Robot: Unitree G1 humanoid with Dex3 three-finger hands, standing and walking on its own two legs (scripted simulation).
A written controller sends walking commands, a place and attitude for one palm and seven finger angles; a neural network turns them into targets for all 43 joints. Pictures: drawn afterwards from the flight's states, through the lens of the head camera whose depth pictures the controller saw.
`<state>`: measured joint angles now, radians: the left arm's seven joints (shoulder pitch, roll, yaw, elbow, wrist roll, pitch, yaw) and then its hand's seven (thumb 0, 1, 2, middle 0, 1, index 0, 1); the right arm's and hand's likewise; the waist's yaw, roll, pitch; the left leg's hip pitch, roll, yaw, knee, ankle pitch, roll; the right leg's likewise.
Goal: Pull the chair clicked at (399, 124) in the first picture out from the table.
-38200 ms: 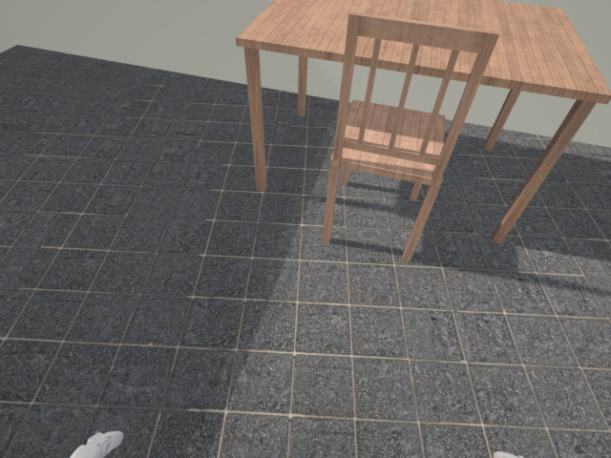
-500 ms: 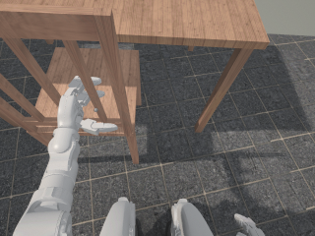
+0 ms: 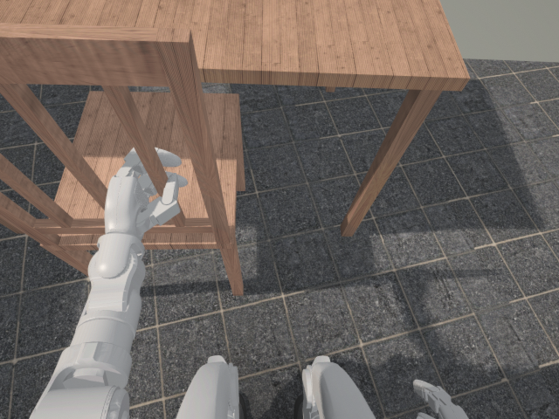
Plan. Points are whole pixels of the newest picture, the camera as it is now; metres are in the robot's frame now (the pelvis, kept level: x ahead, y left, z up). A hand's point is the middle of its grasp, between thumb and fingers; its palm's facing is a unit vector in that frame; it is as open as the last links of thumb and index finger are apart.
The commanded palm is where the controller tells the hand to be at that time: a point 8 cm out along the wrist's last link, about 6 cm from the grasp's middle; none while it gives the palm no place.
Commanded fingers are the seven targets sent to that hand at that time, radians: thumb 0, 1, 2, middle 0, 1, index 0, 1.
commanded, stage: hook a spindle and tug to test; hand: left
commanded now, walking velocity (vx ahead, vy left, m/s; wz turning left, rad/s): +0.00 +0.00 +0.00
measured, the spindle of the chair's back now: (82, 172) +0.45 +0.27 +0.04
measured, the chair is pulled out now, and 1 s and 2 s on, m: -0.01 0.04 0.17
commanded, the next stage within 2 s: step backward, pulling the chair out in 0.48 s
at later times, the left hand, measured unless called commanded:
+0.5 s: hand (164, 226) +0.38 +0.15 +0.02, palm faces -0.01 -1.00 -0.02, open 5.2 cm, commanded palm +0.34 +0.21 +0.02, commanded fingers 0.00 0.90 0.90 -0.50 -1.45 -0.50 -1.45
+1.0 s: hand (171, 229) +0.36 +0.14 +0.04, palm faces +0.04 -0.99 -0.10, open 4.8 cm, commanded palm +0.32 +0.19 +0.04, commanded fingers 0.00 0.90 0.90 -0.50 -1.45 -0.50 -1.45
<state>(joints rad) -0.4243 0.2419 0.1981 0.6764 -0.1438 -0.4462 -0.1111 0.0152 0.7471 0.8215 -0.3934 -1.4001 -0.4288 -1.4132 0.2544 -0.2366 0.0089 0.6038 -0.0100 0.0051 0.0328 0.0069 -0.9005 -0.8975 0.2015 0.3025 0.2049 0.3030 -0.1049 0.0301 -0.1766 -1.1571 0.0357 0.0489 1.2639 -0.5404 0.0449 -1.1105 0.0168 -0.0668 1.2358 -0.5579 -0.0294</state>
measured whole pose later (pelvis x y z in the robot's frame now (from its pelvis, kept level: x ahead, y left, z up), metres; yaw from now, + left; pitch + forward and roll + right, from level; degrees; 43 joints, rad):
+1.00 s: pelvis +0.02 +0.00 +0.10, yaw +1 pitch +9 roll -1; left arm -0.31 0.18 0.03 0.79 -0.09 -0.20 0.09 0.04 0.80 0.82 -0.23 -1.01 -0.49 -1.45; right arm 0.21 -0.24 0.01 0.60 0.04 0.16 -0.11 0.01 -0.90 -0.90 0.20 0.30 0.21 0.30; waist -0.08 -0.01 0.02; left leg -0.50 0.01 0.06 0.65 -0.31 0.04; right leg -0.47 0.02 -0.04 0.64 -0.30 -0.01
